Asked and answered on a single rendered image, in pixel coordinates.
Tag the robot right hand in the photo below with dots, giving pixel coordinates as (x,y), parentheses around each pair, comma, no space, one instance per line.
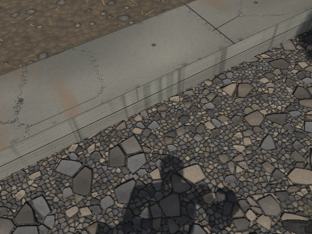
(298,226)

